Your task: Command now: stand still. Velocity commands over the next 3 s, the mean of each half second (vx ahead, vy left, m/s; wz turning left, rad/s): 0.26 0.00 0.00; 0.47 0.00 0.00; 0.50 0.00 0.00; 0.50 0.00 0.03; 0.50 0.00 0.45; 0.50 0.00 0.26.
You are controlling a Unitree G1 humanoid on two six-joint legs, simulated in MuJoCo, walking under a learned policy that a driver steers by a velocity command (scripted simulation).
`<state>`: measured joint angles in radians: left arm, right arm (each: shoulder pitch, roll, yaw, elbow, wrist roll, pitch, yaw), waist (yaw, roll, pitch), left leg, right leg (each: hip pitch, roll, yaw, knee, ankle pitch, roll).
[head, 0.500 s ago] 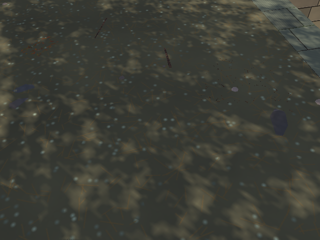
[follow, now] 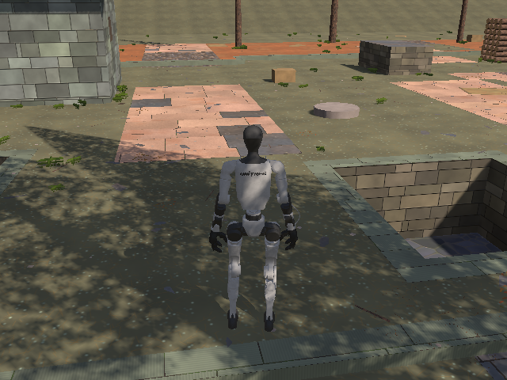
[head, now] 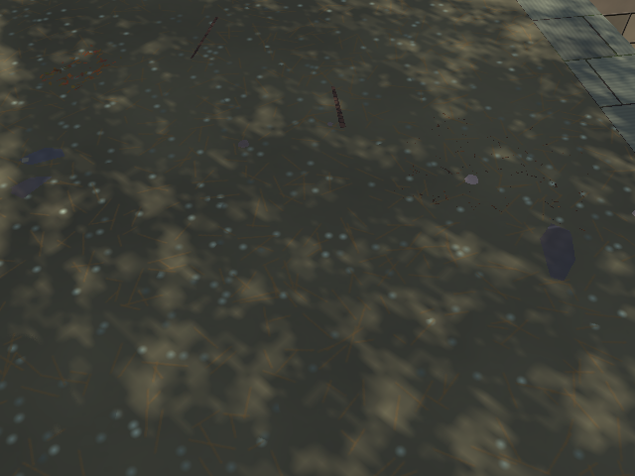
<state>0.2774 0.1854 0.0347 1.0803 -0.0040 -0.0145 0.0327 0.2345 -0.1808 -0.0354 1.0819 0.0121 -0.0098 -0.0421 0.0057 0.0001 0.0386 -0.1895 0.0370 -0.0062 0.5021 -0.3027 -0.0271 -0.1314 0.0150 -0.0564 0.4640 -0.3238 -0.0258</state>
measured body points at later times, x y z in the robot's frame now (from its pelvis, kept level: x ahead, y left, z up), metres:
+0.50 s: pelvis +0.11 +0.06 +0.01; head +0.11 +0.08 +0.45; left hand +0.16 +0.32 -0.14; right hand +0.07 -0.18 -0.14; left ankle +0.06 +0.15 -0.74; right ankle +0.07 -0.08 -0.64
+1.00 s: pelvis +0.38 +0.01 +0.00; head +0.41 +0.01 +0.45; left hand +0.47 +0.27 -0.13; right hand +0.42 -0.25 -0.15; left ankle +0.28 +0.15 -0.63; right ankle +0.45 -0.07 -0.74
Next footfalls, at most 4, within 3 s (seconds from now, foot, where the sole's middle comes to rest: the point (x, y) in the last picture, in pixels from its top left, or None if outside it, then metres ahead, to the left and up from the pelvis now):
0.34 left None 0.10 0.15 -0.77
0.84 right None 0.49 -0.07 -0.77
1.42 left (257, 345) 0.80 0.17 -0.77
1.98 right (354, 244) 1.12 -0.07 -0.77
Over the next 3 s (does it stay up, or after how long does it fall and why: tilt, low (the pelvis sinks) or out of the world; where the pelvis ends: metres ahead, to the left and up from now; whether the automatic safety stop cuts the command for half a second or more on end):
stays up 1.48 0.19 0.00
